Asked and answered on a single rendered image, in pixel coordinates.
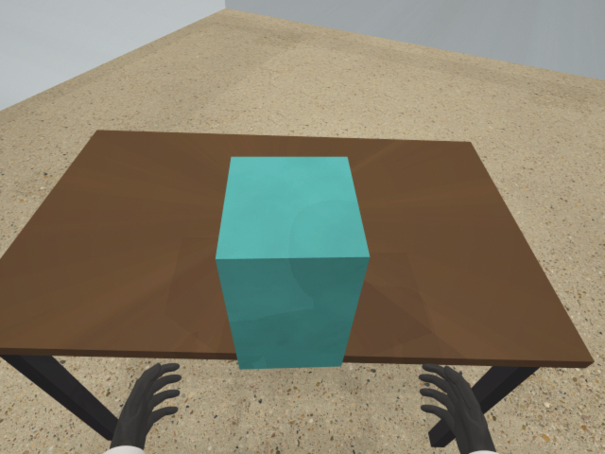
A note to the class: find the robot right hand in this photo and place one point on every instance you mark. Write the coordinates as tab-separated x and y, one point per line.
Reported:
463	415

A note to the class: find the table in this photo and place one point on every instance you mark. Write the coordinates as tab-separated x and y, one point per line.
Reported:
119	261

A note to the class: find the robot left hand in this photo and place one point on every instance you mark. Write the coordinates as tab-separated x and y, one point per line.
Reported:
137	417

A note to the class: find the carton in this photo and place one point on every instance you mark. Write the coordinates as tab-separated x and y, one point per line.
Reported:
291	258

